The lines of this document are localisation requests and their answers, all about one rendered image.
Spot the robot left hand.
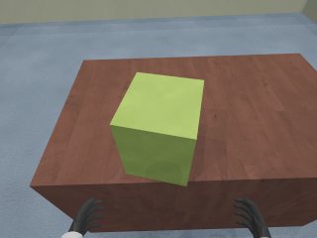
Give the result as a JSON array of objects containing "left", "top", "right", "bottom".
[{"left": 68, "top": 197, "right": 104, "bottom": 237}]

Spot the carton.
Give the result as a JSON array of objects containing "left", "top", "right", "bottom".
[{"left": 110, "top": 72, "right": 204, "bottom": 186}]

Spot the robot right hand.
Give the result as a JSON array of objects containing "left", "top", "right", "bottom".
[{"left": 233, "top": 197, "right": 271, "bottom": 238}]

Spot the pedestal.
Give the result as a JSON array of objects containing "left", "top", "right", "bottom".
[{"left": 29, "top": 53, "right": 317, "bottom": 233}]

